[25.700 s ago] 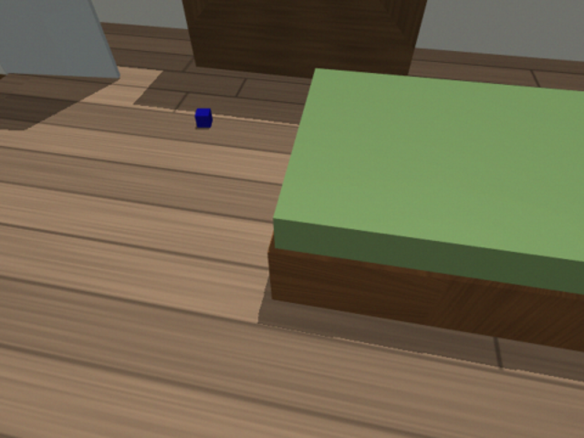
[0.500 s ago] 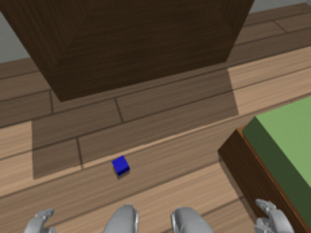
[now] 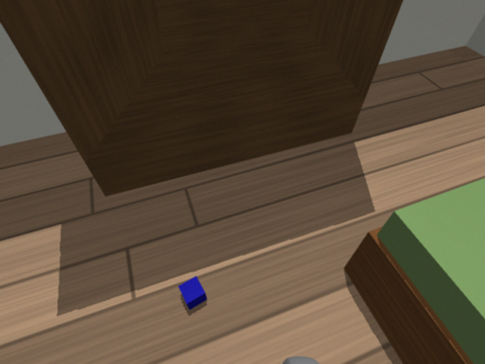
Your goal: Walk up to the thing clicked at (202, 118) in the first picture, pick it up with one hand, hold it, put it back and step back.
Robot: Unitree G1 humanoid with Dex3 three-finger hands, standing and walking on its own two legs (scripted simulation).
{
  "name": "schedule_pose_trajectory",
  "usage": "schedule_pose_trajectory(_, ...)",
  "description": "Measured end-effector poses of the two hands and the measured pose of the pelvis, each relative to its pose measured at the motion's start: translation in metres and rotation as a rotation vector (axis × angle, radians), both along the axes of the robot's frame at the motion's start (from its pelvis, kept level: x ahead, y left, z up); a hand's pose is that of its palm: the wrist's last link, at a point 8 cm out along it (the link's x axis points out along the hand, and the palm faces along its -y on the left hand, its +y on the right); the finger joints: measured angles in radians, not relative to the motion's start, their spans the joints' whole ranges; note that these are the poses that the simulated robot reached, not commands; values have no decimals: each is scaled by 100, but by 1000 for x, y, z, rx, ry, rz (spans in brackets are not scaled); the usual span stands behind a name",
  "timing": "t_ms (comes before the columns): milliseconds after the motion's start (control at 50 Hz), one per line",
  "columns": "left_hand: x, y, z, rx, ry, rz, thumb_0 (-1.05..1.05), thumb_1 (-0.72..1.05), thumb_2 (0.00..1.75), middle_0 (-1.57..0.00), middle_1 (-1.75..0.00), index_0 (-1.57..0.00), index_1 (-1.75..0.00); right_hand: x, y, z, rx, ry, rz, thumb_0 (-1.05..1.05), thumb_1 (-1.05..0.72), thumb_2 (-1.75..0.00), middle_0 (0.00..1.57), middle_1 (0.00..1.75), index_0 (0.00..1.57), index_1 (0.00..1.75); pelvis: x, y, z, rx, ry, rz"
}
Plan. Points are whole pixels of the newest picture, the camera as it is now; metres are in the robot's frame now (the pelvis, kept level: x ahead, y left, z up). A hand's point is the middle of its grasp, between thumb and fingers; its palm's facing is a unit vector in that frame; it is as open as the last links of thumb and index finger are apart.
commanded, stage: walk up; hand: left
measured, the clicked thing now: (192, 292) +0.46 +0.21 -0.73
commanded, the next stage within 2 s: none
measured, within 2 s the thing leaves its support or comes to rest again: neither
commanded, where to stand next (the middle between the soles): +0.08 -0.02 m, yaw -1 degrees
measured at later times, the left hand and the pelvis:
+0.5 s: hand out of the picture +0.05 +0.28 -0.14, palm faces +0.06 -0.89 -0.45, open 7.4 cm; pelvis -0.04 -0.01 -0.02, yaw +3 degrees
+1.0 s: hand out of the picture +0.04 +0.24 -0.14, palm faces +0.01 -0.91 -0.41, open 7.4 cm; pelvis +0.01 -0.03 +0.00, yaw +2 degrees
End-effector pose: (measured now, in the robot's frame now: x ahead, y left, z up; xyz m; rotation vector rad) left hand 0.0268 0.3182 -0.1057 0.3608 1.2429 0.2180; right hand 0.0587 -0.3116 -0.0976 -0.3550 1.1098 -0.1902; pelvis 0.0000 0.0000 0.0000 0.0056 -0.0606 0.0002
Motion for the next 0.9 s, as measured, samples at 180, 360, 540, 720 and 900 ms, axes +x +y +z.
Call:
schedule_pose_trajectory(180,51,-7,13,83,-128,-23,0,90,90,-20,-30,-20,-30,14,-12,-19,33,25,-19,1,-90,-90,20,30,20,30,1,-17,-8,1,-17,-1)
schedule_pose_trajectory(360,34,-16,19,144,-146,-10,0,90,90,-20,-30,-20,-30,21,-18,-50,61,41,8,1,-91,-90,20,30,20,30,-29,-19,-19,13,-5,27)
schedule_pose_trajectory(540,0,-2,2,54,-142,46,0,90,90,-20,-30,-20,-30,-52,-9,-35,1,155,18,0,-90,-90,20,30,20,30,-37,-5,-16,33,-1,56)
schedule_pose_trajectory(720,-19,-17,-12,-18,8,33,0,90,90,-20,-30,-20,-30,-66,-30,-10,-33,145,-30,1,-90,-90,20,30,20,30,-21,-22,-6,12,5,21)
schedule_pose_trajectory(900,-2,-40,4,-2,-68,33,0,90,90,-20,-30,-20,-30,-5,-52,-12,-34,106,13,1,-90,-90,20,30,20,30,0,-36,-3,-12,-11,34)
